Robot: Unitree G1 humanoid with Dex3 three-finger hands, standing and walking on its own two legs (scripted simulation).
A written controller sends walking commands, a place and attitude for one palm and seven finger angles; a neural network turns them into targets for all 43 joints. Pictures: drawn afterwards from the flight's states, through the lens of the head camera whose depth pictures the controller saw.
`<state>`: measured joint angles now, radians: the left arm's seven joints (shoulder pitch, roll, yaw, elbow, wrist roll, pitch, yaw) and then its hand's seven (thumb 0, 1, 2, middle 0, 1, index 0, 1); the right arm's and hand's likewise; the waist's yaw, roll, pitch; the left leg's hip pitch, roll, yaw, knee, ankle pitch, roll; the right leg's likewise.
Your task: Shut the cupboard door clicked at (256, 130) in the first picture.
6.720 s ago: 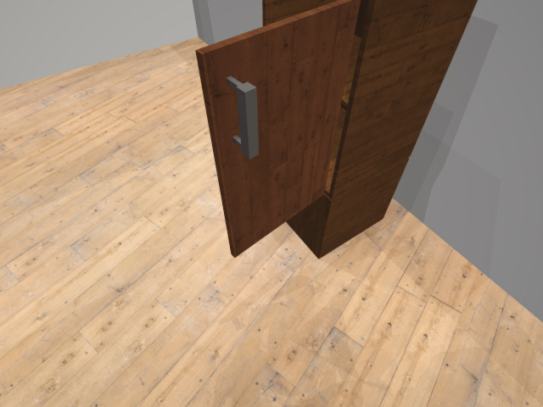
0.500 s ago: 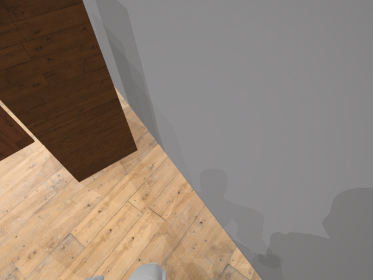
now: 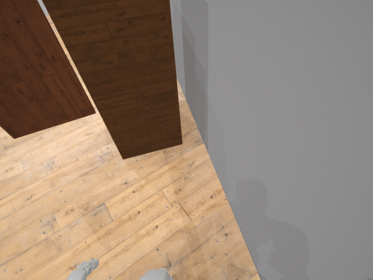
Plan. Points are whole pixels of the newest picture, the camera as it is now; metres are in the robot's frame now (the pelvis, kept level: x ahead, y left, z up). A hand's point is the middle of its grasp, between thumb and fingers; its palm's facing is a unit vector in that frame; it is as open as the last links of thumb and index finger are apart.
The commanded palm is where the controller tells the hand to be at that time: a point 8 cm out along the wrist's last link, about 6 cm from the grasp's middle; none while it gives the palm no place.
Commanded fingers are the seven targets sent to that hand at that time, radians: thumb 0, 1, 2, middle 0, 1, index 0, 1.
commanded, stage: turn to face it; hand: left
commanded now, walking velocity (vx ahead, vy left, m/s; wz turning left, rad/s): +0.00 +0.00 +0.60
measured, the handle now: out of the picture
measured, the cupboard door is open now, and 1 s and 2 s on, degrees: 97 97 97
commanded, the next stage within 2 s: take the last steps up to it in 0.66 s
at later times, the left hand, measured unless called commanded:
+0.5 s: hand out of the picture +0.04 +0.24 -0.16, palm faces +0.30 -0.92 -0.24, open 7.4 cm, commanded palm none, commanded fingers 0.00 0.90 0.90 -0.20 -0.30 -0.20 -0.30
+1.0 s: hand out of the picture -0.03 +0.19 -0.16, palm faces +0.50 -0.84 -0.21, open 7.3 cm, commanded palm none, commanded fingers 0.00 0.90 0.90 -0.20 -0.30 -0.20 -0.30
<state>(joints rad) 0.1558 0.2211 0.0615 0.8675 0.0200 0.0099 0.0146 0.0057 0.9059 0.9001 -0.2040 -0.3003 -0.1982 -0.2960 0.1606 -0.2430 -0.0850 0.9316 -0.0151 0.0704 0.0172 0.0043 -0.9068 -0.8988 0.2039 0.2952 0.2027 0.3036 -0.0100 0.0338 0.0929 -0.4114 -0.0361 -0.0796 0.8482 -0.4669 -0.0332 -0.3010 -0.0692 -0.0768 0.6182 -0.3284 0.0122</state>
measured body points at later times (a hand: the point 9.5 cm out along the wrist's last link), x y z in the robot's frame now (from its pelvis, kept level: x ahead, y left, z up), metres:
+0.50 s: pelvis +0.02 +0.02 +0.01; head +0.07 +0.04 +0.46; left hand +0.02 +0.29 -0.14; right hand +0.18 -0.20 -0.13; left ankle +0.01 +0.12 -0.73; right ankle +0.05 -0.13 -0.68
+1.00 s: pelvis +0.05 +0.01 +0.01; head +0.08 +0.04 +0.46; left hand -0.05 +0.24 -0.14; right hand +0.23 -0.18 -0.13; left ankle +0.00 +0.11 -0.71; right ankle +0.07 -0.11 -0.73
